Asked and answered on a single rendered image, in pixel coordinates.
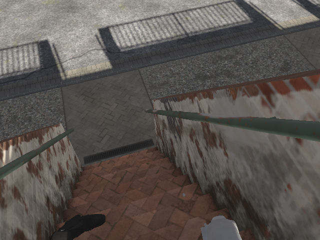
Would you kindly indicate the left robot hand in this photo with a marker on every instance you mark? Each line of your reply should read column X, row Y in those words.
column 77, row 225

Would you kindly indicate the right robot thigh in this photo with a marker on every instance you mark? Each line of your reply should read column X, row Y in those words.
column 220, row 229

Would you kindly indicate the robot right shin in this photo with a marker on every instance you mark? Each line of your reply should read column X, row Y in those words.
column 221, row 216

